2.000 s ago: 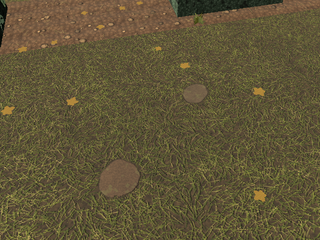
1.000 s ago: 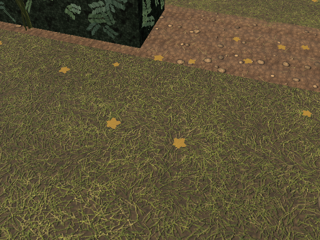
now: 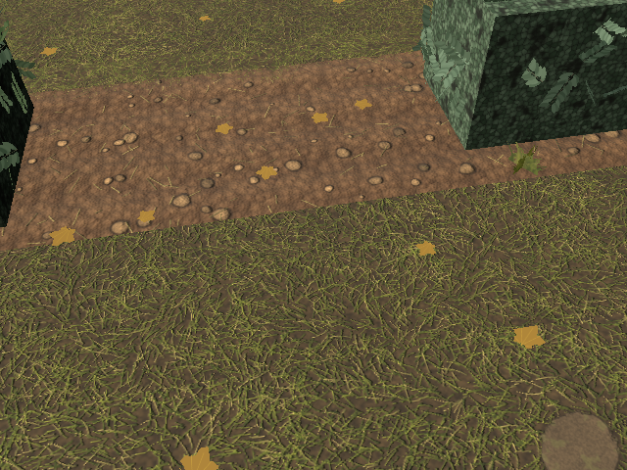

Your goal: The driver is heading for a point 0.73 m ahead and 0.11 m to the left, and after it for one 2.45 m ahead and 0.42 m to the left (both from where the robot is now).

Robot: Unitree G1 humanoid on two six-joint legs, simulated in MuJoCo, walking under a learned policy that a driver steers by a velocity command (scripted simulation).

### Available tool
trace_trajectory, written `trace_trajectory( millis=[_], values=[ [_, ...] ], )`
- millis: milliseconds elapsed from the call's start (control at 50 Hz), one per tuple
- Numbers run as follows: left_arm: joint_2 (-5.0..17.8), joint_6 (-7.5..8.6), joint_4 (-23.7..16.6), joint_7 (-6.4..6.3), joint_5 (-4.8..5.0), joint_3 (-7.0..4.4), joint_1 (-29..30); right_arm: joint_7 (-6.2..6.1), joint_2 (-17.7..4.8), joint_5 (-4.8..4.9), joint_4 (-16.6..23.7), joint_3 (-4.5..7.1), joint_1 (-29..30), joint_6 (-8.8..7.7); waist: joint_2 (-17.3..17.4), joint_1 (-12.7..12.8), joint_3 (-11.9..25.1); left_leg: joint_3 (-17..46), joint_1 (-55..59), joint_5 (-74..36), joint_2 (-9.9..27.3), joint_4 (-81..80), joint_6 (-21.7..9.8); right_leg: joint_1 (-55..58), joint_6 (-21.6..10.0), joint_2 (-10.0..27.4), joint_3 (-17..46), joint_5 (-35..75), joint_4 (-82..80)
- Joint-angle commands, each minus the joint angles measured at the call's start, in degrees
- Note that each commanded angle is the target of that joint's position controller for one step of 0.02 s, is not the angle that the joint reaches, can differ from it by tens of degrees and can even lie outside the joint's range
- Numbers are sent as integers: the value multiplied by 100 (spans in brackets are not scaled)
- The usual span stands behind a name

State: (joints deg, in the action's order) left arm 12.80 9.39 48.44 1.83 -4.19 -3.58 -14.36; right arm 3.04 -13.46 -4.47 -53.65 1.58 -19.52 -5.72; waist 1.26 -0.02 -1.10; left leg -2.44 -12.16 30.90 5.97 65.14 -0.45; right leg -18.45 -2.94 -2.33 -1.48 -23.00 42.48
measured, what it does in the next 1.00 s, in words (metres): goes down: left foot 0.17 m lower, then right foot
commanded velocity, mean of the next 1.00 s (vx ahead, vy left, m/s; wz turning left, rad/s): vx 0.50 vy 0.00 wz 0.06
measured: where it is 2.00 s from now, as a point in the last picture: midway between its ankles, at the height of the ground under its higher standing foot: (335, 433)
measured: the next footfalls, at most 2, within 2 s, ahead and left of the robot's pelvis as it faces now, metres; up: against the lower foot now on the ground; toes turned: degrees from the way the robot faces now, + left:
left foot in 0.32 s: +0.33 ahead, +0.11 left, -0.17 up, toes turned -8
right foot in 0.68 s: +0.58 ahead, -0.15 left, -0.17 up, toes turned -3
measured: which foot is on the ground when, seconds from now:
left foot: up 0.00-0.30, down 0.32-0.70, up 0.72-1.00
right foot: down 0.00-0.34, up 0.36-0.66, down 0.68-1.00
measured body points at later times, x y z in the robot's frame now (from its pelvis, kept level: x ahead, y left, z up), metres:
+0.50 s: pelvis +0.30 +0.02 -0.15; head +0.31 +0.02 +0.30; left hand +0.40 +0.24 -0.29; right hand +0.23 -0.21 -0.30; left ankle +0.29 +0.12 -0.88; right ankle +0.31 -0.12 -0.76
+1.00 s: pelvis +0.56 -0.05 -0.14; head +0.57 -0.05 +0.31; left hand +0.49 +0.19 -0.28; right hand +0.75 -0.25 -0.25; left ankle +0.70 +0.12 -0.82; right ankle +0.54 -0.15 -0.89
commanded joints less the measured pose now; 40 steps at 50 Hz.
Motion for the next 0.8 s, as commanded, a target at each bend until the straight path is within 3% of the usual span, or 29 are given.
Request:
trace_trajectory(
  millis=[20, 60, 120, 160, 200, 220, 240, 280, 300, 320, 340, 360, 380, 400, 420, 440, 460, 480, 500, 520, 560, 580, 660, 680, 700, 720, 740, 760, 800],
  values=[
    [297, 107, 491, 89, 166, -46, -1731, -48, -571, 138, 1335, 186, 1867, -128, -297, 709, -328, 890, -3949, -10, -232, 1032, -122, 2140, -1795, 1673, 3135, 1428, -1671],
    [104, -48, 340, 227, 126, 111, -954, -181, -55, -114, 1211, 44, 1392, 74, -319, 22, -442, 800, -2979, -566, -98, 468, -191, 240, -1659, 1474, 2543, 1166, -1742],
    [-65, -26, -149, -41, -75, 319, -172, -63, 5, -309, 1145, -105, 796, 115, -293, -256, -197, 868, -1360, -4219, -189, -1160, -287, -1783, -1056, 402, 1433, 243, -1094],
    [454, -42, -142, -152, -151, 247, -340, -6, 169, 2, 1161, -182, 642, 106, -113, -166, -121, 172, 538, -6084, -429, -2334, 29, -3238, -760, -82, 853, -769, -658],
    [573, -22, 85, -56, -111, 245, -1104, 0, -104, 0, 1313, -155, 894, 204, -166, -35, -473, 50, 779, -5445, -371, -2335, 294, -3296, -904, 119, 1455, -1558, -235],
    [841, -337, 161, -240, 614, -22, -1168, -62, -313, 559, 1343, 49, 1378, 247, -7, 57, -51, -88, 133, -5304, -845, -3318, 325, -1764, -948, 214, 1754, -353, -10],
    [291, -171, 269, -63, 44, 385, -1862, -3, -432, -189, 1170, -129, 1312, 262, -48, 459, -991, 715, -400, -5161, 122, -4060, 245, -1476, -843, 504, 2264, -2032, 688],
    [482, -235, 528, 10, 276, 322, -2120, -17, -550, -303, 1025, -56, 1319, 323, -167, 476, -973, 422, -592, -5505, 124, -5176, 134, -235, -888, 465, 2601, -1753, 1272],
    [645, -320, 556, 68, 352, 321, -2040, -49, -698, -193, 813, 48, 904, 295, -155, 249, -827, 99, 23, -5669, 84, -5595, 16, -134, -819, 409, 2508, -880, 1789],
    [761, -414, 603, 234, 156, 335, -1940, -88, -963, -94, 502, 270, -344, 199, 150, -390, -326, -126, 1547, -5777, 170, -5279, -336, -588, -437, 211, 2186, 255, 3232],
    [455, -665, 389, -221, 629, -11, -1987, -112, -1118, 368, 74, 354, -1286, 127, 449, -179, 1085, 833, 3217, -9131, 994, -3533, -602, -1855, -489, -711, 611, -2321, 6000],
    [429, -787, 259, -481, 595, 97, -2179, -87, -1160, 484, -100, 400, -1759, 109, 837, -121, 1653, 1600, 5090, -9091, 1655, -2374, -1007, -4026, -396, -496, 317, -2931, 7885],
    [-273, -582, 151, 154, -216, 568, -2584, 75, -1329, -52, 144, 355, -1991, 97, 1654, -601, 2693, 2523, 5557, -5938, 1605, -3127, -2199, -4261, 154, -569, 1265, -2137, 8188],
    [149, -460, -233, 251, -161, 381, -1393, 83, -984, -181, 317, 313, -1103, 145, 490, -692, 906, 3236, 4342, -2896, 1729, -3989, -2220, -5875, 304, -134, 973, -1194, 7321],
    [321, -403, -424, 152, -91, 364, -695, 101, -628, -242, 293, 154, -618, 156, -67, -551, 20, 3568, 3020, -1191, 1802, -4512, -2220, -6163, 336, 353, 1049, -275, 6617],
    [68, -379, -517, -11, -92, 457, -412, 84, 8, -209, 234, -77, -433, 101, -537, -180, -308, 3452, 1651, -1198, 1595, -4801, -2115, -5676, 168, 874, 1363, 866, 5326],
    [121, -394, -411, -75, -145, 452, -425, 23, 182, -87, 386, -161, 11, 8, -170, 153, -410, 2861, 321, -1469, 1164, -5148, -2050, -4488, 22, 1242, 1267, 1533, 3629],
    [271, -424, -333, -8, -215, 448, -167, -27, 342, 112, 480, -221, 315, -90, 47, 73, -425, 2101, -727, -1931, 680, -5353, -1990, -3286, 54, 1256, 883, 2341, 1886],
    [17, -482, -407, 42, -148, 514, 230, -34, 130, 252, 413, -187, 236, -160, 353, -60, -214, 1495, -1273, -1972, 246, -5372, -1840, -2156, 154, 1027, 357, 2603, 971],
    [-265, -550, -464, 108, -22, 643, 511, -1, -85, 224, 255, -167, 127, -196, 341, -9, -103, 1327, -2013, -2180, 105, -5448, -1658, -1016, 266, 883, 154, 2379, 539],
    [-46, -636, -640, 187, 112, 678, 794, 143, -963, 259, 199, 117, -242, -218, 178, -79, -264, 1673, -1725, -2782, 394, -5389, -1687, -602, 381, 544, 63, 2001, -187],
    [177, -612, -675, 159, 65, 637, 983, 217, -1068, 248, 215, 192, -315, -204, 106, -167, -302, 1807, -1194, -3099, 475, -5189, -1713, -765, 325, 472, 135, 2348, -626],
    [661, -402, -842, -12, 87, 449, 1510, 191, -701, 52, 101, 207, -605, -122, 164, -127, -40, 2058, -50, -3811, 580, -4473, -1337, -174, -221, 383, 128, 2469, -1216],
    [991, -300, -712, -48, 195, 273, 999, 184, -710, 24, 196, 242, -437, -131, 163, 152, 292, 1785, -401, -4273, 252, -3909, -1012, 953, -541, 422, 141, 2663, -1023],
    [1351, -219, -454, -108, 248, 128, -178, 185, -431, 55, 465, 178, -169, -163, -529, 663, 1207, 1138, -1342, -3661, -493, -2230, -523, 2848, -1242, 1174, 839, 3169, -1017],
    [1319, -252, -195, -104, 298, 161, -1394, 147, 433, -13, 520, -66, -1138, -244, -1847, 619, 2903, 621, -2724, -210, -1266, -612, -114, 5229, -2624, 2952, 3448, 2949, -1853],
    [1002, -275, -13, -148, 132, 151, -1580, 142, -131, 79, 419, 102, -319, -194, -879, 947, 1366, 851, -3809, 10, -827, 260, -250, 4118, -1908, 2769, 3860, 659, -2649],
    [833, -250, -85, -199, 192, 164, -939, 27, -166, 126, 381, 153, -26, -139, -664, 707, 427, 830, -3785, -650, -509, 401, -385, 2913, -1379, 2491, 3068, -442, -2995],
    [124, -261, -120, -244, 285, 370, -342, -136, -5, 4, 173, 139, -196, -100, -595, 229, 366, 776, -3067, -1347, -62, -68, -502, 2104, -1155, 2168, 2044, 653, -3280]
  ],
)
Keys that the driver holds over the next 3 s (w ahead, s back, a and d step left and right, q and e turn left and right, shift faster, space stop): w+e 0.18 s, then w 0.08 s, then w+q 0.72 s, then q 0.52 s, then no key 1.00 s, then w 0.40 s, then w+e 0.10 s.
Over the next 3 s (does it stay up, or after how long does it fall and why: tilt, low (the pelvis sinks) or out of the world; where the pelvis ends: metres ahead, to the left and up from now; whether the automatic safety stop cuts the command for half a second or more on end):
stays up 0.79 0.05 -0.16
